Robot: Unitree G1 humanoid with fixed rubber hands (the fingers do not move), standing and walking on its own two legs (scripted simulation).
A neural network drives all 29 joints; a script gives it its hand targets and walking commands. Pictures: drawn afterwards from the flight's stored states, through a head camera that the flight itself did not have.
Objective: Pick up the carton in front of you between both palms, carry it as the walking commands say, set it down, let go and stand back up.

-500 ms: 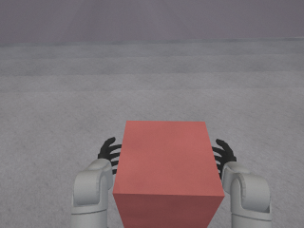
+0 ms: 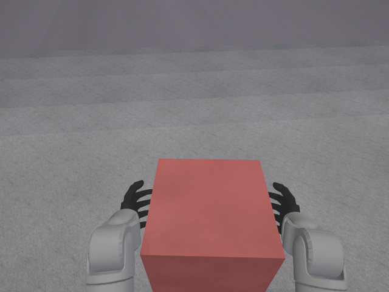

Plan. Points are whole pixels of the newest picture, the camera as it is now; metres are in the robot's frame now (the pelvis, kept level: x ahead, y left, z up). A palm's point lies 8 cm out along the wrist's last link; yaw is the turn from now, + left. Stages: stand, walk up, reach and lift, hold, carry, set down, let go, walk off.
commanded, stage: carry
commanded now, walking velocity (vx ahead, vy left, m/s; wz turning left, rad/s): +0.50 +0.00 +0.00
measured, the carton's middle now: (207, 234) +0.26 -0.01 +0.00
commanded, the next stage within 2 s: none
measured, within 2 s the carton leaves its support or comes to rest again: neither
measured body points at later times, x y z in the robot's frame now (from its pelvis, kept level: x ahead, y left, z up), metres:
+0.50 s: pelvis +0.32 -0.04 +0.00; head +0.33 -0.05 +0.45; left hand +0.58 +0.13 +0.07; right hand +0.60 -0.17 +0.07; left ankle +0.34 +0.11 -0.68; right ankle +0.30 -0.13 -0.75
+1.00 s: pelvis +0.65 +0.03 +0.01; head +0.66 +0.04 +0.46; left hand +0.92 +0.18 +0.07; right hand +0.92 -0.12 +0.08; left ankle +0.59 +0.10 -0.75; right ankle +0.73 -0.12 -0.69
